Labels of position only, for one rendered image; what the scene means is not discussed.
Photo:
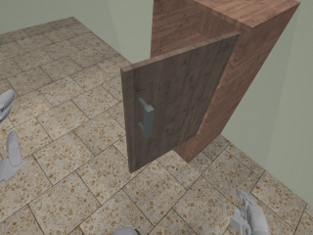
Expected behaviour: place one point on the robot left shin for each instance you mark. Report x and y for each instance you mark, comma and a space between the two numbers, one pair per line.
129, 226

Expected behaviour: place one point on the handle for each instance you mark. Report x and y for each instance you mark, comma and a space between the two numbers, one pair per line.
148, 120

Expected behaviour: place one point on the left robot hand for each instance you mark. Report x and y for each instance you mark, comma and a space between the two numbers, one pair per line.
8, 167

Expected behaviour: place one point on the right robot hand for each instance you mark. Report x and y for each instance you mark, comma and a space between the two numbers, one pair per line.
253, 218

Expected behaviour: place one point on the cupboard door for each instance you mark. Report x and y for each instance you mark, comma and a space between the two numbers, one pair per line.
179, 85

